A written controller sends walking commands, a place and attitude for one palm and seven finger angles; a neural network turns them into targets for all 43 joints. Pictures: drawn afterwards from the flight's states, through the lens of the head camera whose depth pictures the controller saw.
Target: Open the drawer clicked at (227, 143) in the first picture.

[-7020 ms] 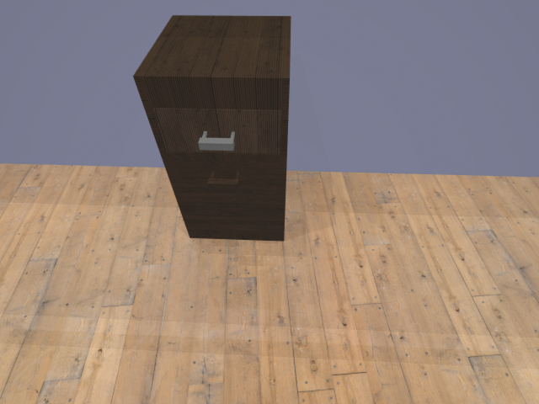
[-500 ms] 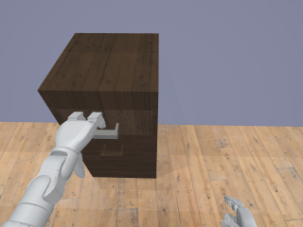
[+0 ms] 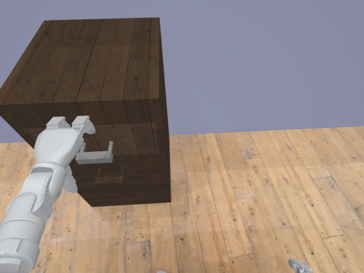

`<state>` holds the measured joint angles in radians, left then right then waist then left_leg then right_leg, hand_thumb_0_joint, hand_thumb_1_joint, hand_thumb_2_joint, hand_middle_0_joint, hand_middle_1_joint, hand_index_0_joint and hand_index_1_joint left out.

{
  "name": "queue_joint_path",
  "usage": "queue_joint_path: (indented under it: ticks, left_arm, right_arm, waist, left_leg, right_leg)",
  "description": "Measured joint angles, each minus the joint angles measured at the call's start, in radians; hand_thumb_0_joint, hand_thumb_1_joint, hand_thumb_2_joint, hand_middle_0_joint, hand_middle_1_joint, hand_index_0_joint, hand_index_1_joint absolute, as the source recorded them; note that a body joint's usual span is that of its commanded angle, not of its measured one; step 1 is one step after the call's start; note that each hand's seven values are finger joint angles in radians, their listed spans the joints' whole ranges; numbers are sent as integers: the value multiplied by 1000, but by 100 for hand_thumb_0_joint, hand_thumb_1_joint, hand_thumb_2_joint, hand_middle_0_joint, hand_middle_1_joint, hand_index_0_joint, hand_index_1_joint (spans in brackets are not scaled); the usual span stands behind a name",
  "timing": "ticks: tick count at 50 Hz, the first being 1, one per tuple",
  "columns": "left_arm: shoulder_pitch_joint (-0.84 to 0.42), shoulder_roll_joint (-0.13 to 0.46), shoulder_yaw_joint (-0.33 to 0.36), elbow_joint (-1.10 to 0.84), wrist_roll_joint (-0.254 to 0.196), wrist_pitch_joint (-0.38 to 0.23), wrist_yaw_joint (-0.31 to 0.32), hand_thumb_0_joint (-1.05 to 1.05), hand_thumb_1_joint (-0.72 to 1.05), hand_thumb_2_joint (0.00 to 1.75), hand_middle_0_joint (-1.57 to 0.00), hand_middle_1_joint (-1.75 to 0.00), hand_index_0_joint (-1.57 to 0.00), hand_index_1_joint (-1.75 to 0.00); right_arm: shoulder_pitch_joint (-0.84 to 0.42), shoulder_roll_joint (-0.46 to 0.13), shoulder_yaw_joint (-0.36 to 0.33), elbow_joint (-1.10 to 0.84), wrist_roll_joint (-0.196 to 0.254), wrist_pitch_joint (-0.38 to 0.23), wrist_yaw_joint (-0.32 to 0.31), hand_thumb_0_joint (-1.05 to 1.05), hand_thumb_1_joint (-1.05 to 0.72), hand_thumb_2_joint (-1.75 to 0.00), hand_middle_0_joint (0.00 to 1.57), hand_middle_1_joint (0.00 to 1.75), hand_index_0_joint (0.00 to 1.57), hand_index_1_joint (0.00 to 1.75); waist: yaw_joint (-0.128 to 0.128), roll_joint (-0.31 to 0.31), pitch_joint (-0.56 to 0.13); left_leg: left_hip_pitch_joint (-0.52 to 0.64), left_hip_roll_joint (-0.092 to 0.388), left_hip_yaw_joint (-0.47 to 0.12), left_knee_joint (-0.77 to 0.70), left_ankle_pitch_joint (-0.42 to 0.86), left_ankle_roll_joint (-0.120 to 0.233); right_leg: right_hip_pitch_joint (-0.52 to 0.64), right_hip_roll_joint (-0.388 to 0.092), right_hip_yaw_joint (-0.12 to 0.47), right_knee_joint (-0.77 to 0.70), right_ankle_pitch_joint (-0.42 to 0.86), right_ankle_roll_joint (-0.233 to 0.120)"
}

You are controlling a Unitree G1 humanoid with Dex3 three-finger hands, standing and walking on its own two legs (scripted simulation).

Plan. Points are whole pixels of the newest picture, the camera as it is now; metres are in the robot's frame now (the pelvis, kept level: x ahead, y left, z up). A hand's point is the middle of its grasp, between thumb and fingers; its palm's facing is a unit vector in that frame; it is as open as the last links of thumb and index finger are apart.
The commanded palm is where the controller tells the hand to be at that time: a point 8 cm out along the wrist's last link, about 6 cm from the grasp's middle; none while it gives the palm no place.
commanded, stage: move the hooked fingers above the handle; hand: left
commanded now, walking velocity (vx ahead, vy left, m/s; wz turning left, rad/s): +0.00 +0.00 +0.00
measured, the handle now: (96, 151) +0.47 +0.31 -0.14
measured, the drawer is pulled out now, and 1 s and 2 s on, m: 0.00 0.00 0.00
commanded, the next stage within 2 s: none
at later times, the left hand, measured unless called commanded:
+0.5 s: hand (64, 156) +0.39 +0.34 -0.04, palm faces -0.02 +0.03 -1.00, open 13.9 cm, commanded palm +0.38 +0.31 +0.01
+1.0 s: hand (73, 162) +0.41 +0.34 -0.09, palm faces -0.06 +0.01 -1.00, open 13.8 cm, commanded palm +0.41 +0.31 -0.02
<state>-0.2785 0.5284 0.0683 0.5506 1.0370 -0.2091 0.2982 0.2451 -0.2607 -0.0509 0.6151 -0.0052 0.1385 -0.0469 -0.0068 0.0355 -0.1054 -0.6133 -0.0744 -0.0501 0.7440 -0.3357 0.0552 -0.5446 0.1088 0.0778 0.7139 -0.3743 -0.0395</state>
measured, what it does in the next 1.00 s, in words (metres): lowers itself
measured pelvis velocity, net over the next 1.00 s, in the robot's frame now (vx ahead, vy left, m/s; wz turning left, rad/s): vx -0.03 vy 0.04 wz -0.06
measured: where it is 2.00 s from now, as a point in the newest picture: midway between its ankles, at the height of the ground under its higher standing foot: outside the picture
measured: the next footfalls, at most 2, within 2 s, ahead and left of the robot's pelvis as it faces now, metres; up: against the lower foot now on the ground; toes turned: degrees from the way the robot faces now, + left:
none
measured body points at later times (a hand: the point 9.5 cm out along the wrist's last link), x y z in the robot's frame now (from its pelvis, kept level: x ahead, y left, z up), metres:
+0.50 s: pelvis +0.01 +0.01 -0.03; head +0.10 +0.01 +0.41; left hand +0.39 +0.33 +0.02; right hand +0.11 -0.26 -0.15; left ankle +0.01 +0.08 -0.71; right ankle -0.02 -0.10 -0.71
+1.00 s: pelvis -0.03 +0.04 -0.06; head +0.10 +0.05 +0.37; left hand +0.40 +0.34 -0.04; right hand +0.01 -0.23 -0.18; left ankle +0.01 +0.08 -0.71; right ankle -0.02 -0.10 -0.71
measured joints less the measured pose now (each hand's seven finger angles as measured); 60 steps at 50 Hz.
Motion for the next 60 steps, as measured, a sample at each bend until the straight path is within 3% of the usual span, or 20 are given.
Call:
queue_joint_path:
  ticks: [3, 7, 9, 12, 15, 17, 20, 23, 26, 28, 30, 33, 37, 40, 42, 45, 48, 51, 56, 60]
  left_arm:
    - [-27, 19, 22, 82, -7, 72, 37, 0, -49, 31, -31, -120, -31, -120]
    - [-25, 32, 8, 167, -25, 144, -13, 0, -49, 31, -31, -120, -31, -120]
    - [-11, 28, -7, 171, -36, 129, -54, 0, -49, 31, -31, -120, -31, -120]
    - [2, 15, -19, 142, -33, 37, -83, -1, -49, 31, -31, -120, -31, -120]
    - [1, 5, 4, 108, 12, -72, -34, -1, -49, 31, -32, -120, -32, -120]
    - [-21, 8, 28, 110, 49, -105, 31, 0, -49, 31, -32, -120, -32, -120]
    - [-71, 17, 67, 154, 71, -70, 127, 0, -49, 31, -32, -120, -32, -120]
    - [-125, 33, 79, 249, 66, 34, 168, 0, -49, 31, -31, -120, -31, -120]
    - [-164, 45, 43, 346, 46, 129, 125, 0, -49, 31, -31, -120, -31, -120]
    - [-177, 46, 8, 383, 27, 148, 66, 0, -49, 31, -31, -120, -31, -120]
    - [-190, 42, -30, 388, 12, 119, 5, -1, -49, 31, -31, -120, -31, -120]
    - [-217, 33, -62, 359, 27, 10, -32, -1, -49, 31, -31, -120, -31, -120]
    - [-257, 31, -17, 306, 105, -116, 49, -1, -49, 31, -32, -120, -32, -120]
    - [-290, 33, 32, 320, 129, -122, 170, 0, -49, 31, -37, -124, -32, -120]
    - [-305, 18, 27, 343, 131, -81, 248, 0, -49, 31, -41, -129, -31, -120]
    - [-341, 1, 32, 422, 131, 47, 279, 0, -49, 31, -41, -130, -31, -121]
    - [-351, 18, 57, 483, 108, 156, 232, 0, -49, 31, -38, -128, -31, -121]
    - [-340, 54, 56, 498, 71, 186, 152, 0, -49, 31, -36, -125, -31, -121]
    - [-373, 82, -77, 465, 42, 121, 46, -1, -49, 31, -34, -122, -32, -121]
    - [-436, 56, -139, 477, 54, 56, 38, -1, -49, 31, -32, -121, -32, -120]
  right_arm:
    - [7, -9, -3, 0, 6, 10, 15, 1, -91, -90, 20, 30, 20, 30]
    - [21, -15, -2, 1, 18, 21, 22, 1, -91, -90, 20, 30, 20, 30]
    - [29, -13, -3, 6, 19, 20, 15, 1, -91, -90, 20, 30, 20, 30]
    - [32, -6, -9, 18, 8, 12, 0, 1, -91, -90, 20, 30, 20, 30]
    - [18, -1, -14, 25, -8, 7, -7, 1, -91, -90, 20, 30, 20, 30]
    - [3, 0, -14, 25, -18, 9, -4, 1, -91, -90, 20, 30, 20, 30]
    - [-19, -1, -15, 17, -29, 15, 13, 1, -91, -90, 20, 30, 20, 30]
    - [-26, -1, -9, 5, -25, 29, 33, 1, -91, -90, 20, 30, 20, 30]
    - [-15, 1, 3, 0, -13, 39, 43, 0, -91, -90, 20, 30, 20, 30]
    - [0, 6, 11, 3, -6, 41, 37, 0, -91, -90, 20, 30, 20, 30]
    - [18, 13, 16, 13, -4, 34, 22, 0, -91, -89, 20, 30, 20, 30]
    - [36, 21, 17, 36, -12, 20, 1, 0, -91, -89, 20, 30, 20, 30]
    - [33, 17, 9, 49, -37, 21, 0, 0, -91, -89, 20, 30, 20, 30]
    - [23, 4, 2, 37, -58, 38, 20, 0, -91, -89, 20, 30, 20, 30]
    - [19, -5, 5, 27, -60, 55, 38, 0, -91, -90, 20, 30, 20, 30]
    - [10, -8, 23, 16, -50, 78, 61, 0, -91, -90, 20, 30, 20, 30]
    - [10, 7, 46, 8, -30, 90, 62, 0, -91, -89, 20, 30, 20, 30]
    - [36, 26, 57, 14, -15, 76, 42, 0, -91, -89, 20, 30, 20, 30]
    - [89, 37, 45, 60, -13, 19, 5, 0, -91, -89, 20, 30, 20, 30]
    - [92, 17, 37, 75, -19, -16, -1, 0, -90, -89, 20, 30, 20, 30]
  waist:
    - [-2, 8, -15]
    - [-2, 16, -30]
    - [-2, 12, -33]
    - [-5, 0, -37]
    - [-16, -9, -49]
    - [-25, -12, -60]
    - [-32, -7, -73]
    - [-31, 3, -79]
    - [-26, 13, -75]
    - [-24, 14, -68]
    - [-26, 8, -64]
    - [-38, -5, -70]
    - [-72, -4, -94]
    - [-82, 9, -105]
    - [-77, 20, -102]
    - [-76, 31, -79]
    - [-80, 27, -56]
    - [-79, 18, -52]
    - [-71, 3, -64]
    - [-87, -7, -84]
  left_leg:
    - [-36, 5, 5, 21, -13, -3]
    - [-54, 10, 6, 26, -23, -3]
    - [-53, 11, 3, 26, -28, -3]
    - [-62, 10, -6, 43, -40, -2]
    - [-104, 10, -9, 88, -60, -2]
    - [-149, 10, -8, 129, -76, -2]
    - [-217, 9, -2, 184, -94, 1]
    - [-261, 7, 5, 213, -100, 6]
    - [-273, 5, 6, 214, -96, 13]
    - [-268, 3, 3, 207, -90, 17]
    - [-267, -1, -5, 205, -87, 20]
    - [-299, -6, -18, 235, -94, 24]
    - [-394, -3, -21, 317, -119, 26]
    - [-467, 6, -2, 377, -136, 32]
    - [-499, 9, 12, 404, -140, 40]
    - [-515, 11, 28, 413, -130, 49]
    - [-501, 13, 39, 388, -108, 50]
    - [-467, 14, 33, 349, -86, 47]
    - [-413, 1, -11, 317, -70, 38]
    - [-431, -9, -27, 334, -71, 32]
  right_leg:
    - [-38, 6, 3, 22, -11, -2]
    - [-55, 11, 5, 22, -16, -3]
    - [-51, 13, 2, 17, -19, -3]
    - [-54, 13, -7, 24, -29, -5]
    - [-91, 17, -15, 62, -47, -5]
    - [-136, 19, -19, 103, -64, -5]
    - [-206, 21, -19, 161, -83, -1]
    - [-251, 21, -16, 192, -92, 7]
    - [-260, 18, -16, 189, -87, 15]
    - [-251, 15, -18, 175, -81, 19]
    - [-245, 12, -25, 166, -77, 22]
    - [-267, 10, -42, 182, -84, 26]
    - [-356, 15, -60, 253, -104, 21]
    - [-431, 10, -72, 312, -122, 25]
    - [-466, 11, -65, 341, -123, 41]
    - [-489, 10, -52, 360, -115, 54]
    - [-481, 9, -39, 345, -94, 60]
    - [-445, 8, -41, 304, -71, 56]
    - [-373, -2, -81, 251, -58, 41]
    - [-386, -9, -102, 267, -68, 24]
